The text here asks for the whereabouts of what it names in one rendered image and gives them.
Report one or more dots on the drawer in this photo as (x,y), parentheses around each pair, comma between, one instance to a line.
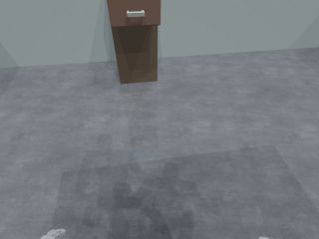
(119,18)

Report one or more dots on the cabinet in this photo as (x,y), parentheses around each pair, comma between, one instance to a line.
(136,49)

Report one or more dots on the handle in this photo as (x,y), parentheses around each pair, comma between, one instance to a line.
(136,13)

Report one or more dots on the robot left hand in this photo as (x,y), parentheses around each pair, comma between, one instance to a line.
(55,234)

